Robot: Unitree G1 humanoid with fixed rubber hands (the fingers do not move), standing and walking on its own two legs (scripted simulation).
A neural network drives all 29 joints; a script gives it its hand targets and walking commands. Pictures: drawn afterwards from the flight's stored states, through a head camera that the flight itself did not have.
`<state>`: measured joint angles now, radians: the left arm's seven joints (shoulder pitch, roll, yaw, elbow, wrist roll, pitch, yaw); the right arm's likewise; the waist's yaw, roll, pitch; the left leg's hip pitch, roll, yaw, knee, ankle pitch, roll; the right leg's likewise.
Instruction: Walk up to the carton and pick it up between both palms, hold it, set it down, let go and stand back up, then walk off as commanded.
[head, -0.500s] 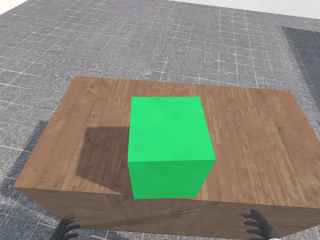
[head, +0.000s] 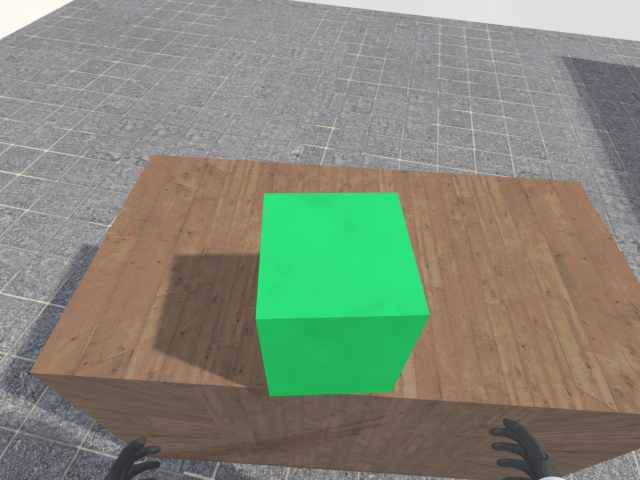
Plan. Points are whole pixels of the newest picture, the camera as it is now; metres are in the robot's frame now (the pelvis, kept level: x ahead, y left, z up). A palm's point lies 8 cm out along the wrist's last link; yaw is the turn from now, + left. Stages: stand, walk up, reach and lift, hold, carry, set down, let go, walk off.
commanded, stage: stand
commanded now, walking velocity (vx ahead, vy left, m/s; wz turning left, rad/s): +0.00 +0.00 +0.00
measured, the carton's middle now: (331, 298) +0.38 -0.01 -0.04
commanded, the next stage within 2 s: walk off in 0.50 s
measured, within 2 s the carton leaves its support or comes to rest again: neither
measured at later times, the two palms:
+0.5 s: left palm out of the picture +0.11 +0.26 -0.10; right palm out of the picture +0.13 -0.28 -0.09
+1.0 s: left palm out of the picture +0.06 +0.31 -0.14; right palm out of the picture +0.05 -0.28 -0.10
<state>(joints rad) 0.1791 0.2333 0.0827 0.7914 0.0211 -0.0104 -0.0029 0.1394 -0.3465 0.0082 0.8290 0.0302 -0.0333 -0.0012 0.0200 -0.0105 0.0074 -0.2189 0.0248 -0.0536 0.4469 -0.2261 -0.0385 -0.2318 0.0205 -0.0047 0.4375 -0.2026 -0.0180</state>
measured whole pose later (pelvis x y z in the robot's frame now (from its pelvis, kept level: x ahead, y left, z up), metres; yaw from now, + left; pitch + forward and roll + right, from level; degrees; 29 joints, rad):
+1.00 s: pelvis -0.05 +0.03 -0.02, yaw +0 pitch -6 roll -2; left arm 0.17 0.31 0.09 0.83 0.02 0.04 0.00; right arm 0.17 -0.38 -0.01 0.83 0.03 0.02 0.01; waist -0.02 -0.04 0.13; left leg -0.25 0.00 -0.05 0.70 -0.35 0.00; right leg -0.33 0.02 0.01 0.77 -0.38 -0.01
